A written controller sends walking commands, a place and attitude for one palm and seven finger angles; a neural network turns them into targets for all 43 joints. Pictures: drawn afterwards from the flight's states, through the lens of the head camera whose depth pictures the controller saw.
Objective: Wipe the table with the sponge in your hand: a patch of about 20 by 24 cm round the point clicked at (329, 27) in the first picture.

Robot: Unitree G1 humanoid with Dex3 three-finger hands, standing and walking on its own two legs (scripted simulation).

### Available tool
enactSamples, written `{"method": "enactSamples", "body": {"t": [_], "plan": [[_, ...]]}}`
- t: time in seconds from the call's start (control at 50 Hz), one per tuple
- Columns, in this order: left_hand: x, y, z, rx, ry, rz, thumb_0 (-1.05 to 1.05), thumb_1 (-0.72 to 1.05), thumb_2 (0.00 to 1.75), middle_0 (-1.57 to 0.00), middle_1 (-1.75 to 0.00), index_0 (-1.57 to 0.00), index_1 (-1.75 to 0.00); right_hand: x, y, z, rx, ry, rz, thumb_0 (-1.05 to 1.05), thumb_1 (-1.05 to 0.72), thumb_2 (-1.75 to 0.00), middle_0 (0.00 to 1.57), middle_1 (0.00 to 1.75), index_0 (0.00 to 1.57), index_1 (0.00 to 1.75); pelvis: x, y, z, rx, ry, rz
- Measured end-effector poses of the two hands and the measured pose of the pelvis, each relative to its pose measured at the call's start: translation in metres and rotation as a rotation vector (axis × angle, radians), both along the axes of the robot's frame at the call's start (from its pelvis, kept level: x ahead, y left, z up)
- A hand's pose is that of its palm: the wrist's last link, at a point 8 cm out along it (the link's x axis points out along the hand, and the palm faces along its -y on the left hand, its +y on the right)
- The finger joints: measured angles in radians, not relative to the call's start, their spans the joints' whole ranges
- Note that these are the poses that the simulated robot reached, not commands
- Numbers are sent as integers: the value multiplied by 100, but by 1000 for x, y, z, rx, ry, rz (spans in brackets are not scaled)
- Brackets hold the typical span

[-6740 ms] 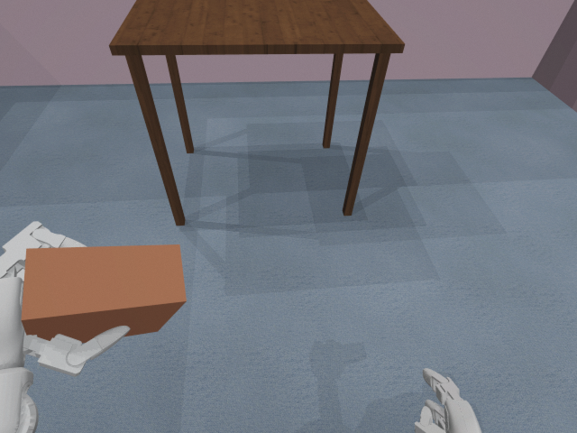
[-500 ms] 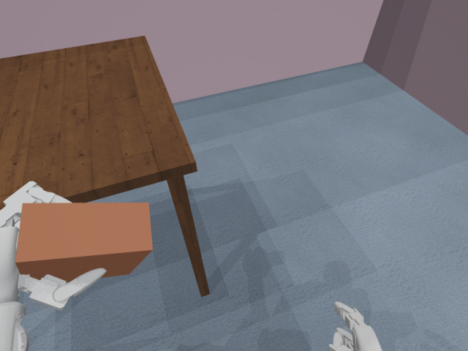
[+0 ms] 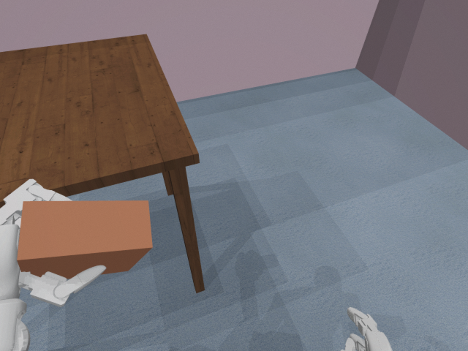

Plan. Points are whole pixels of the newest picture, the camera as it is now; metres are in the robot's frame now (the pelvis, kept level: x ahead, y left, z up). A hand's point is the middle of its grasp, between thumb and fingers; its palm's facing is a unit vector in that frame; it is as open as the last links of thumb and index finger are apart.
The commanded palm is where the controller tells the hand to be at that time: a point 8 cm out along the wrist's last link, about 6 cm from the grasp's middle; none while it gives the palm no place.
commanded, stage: look again from close up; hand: left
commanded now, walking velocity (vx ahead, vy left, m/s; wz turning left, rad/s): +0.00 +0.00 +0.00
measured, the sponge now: (104, 241) +0.23 +0.19 +0.13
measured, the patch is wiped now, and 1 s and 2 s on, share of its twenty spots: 0.00 0.00 0.00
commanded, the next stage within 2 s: shuffle to correct the standing spot in 0.36 s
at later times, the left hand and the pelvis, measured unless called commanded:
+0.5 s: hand (41, 199) +0.28 +0.30 +0.15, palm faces +0.33 -0.83 -0.46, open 10.4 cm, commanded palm +0.21 +0.32 +0.18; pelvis +0.04 +0.05 +0.01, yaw -1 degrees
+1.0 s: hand (48, 178) +0.31 +0.30 +0.16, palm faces +0.40 -0.84 -0.37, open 10.4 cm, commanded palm +0.25 +0.34 +0.18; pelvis +0.09 +0.06 -0.02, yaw +0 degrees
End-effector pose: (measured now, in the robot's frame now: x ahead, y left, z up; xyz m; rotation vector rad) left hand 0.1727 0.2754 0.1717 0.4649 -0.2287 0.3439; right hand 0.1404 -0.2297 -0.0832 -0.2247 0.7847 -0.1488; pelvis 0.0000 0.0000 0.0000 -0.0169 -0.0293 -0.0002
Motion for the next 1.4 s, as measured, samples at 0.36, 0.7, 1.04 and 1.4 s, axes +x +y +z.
{"method": "enactSamples", "body": {"t": [0.36,0.7,1.04,1.4], "plan": [[55,28,-4,-14,-20,-119,-1,-52,100,-70,-136,-70,-136,25,36,21,-12,-45,37,1,-91,-90,20,30,21,30,29,36,5,-1,34,-36],[70,62,8,40,-57,-37,-1,-51,100,-70,-136,-70,-136,102,64,26,-13,-109,97,1,-91,-90,20,30,21,30,61,54,-1,-19,54,-12],[100,62,5,38,-115,-37,-1,-51,101,-69,-136,-70,-136,110,55,4,-4,-68,27,1,-91,-90,20,30,21,30,91,56,-17,-19,40,-5],[127,94,7,42,-154,-3,-1,-51,101,-69,-136,-70,-136,126,83,-7,17,-60,-9,1,-91,-90,20,30,20,30,111,84,-21,23,-10,-33]]}}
